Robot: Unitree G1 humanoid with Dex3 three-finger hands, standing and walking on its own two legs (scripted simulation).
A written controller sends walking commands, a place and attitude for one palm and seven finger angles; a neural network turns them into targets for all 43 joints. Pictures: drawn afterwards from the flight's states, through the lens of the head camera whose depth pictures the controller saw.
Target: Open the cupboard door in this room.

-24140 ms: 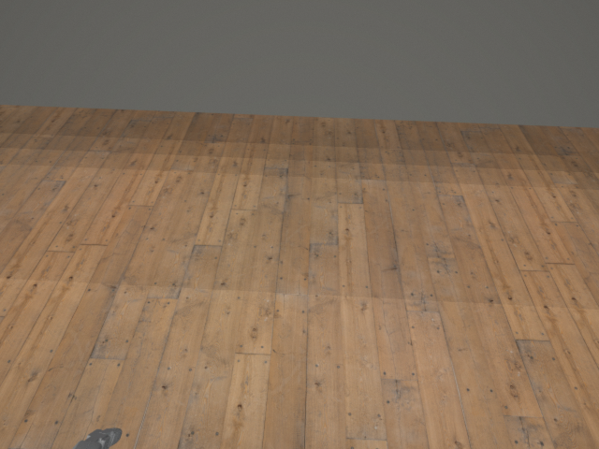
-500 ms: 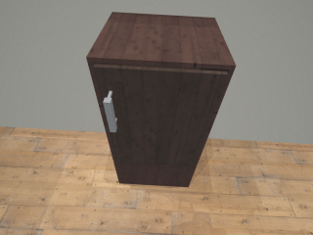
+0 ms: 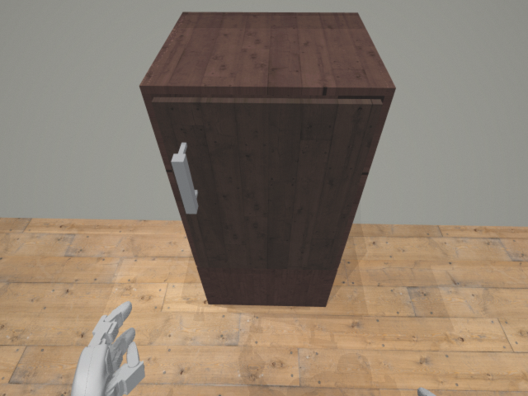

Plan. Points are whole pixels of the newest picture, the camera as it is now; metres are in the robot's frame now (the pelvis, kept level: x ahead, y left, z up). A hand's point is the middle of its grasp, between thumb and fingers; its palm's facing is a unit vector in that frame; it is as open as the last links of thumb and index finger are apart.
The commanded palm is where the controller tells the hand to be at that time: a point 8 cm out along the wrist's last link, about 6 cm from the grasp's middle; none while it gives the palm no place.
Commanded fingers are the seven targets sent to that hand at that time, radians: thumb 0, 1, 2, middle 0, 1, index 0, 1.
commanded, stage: raise the hand with hooked fingers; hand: left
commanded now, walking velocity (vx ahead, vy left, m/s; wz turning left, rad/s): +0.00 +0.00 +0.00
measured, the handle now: (187, 179) +0.55 +0.18 +0.00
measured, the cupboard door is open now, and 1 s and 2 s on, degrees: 0 0 0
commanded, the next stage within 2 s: move the hooked fingers beside the handle in 1.90 s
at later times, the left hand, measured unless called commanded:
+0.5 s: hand (145, 353) +0.20 +0.18 -0.03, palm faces -0.03 -1.00 -0.07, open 10.2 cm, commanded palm +0.18 +0.25 -0.02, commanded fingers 0.00 0.06 0.54 -0.26 -0.84 -0.26 -0.84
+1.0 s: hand (121, 307) +0.26 +0.23 +0.00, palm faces +0.01 -1.00 -0.06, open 13.1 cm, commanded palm +0.24 +0.29 +0.00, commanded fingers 0.00 -0.50 0.30 -0.30 -1.20 -0.30 -1.20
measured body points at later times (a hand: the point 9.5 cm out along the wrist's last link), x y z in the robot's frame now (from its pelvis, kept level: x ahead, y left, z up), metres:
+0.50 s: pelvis +0.00 -0.02 -0.09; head +0.07 -0.01 +0.36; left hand +0.20 +0.24 -0.02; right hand +0.21 -0.23 -0.16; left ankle +0.04 +0.09 -0.72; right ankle +0.02 -0.12 -0.72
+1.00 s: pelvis +0.01 -0.01 -0.05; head +0.08 +0.01 +0.39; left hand +0.25 +0.28 +0.00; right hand +0.18 -0.27 -0.12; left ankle +0.04 +0.09 -0.72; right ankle +0.02 -0.12 -0.72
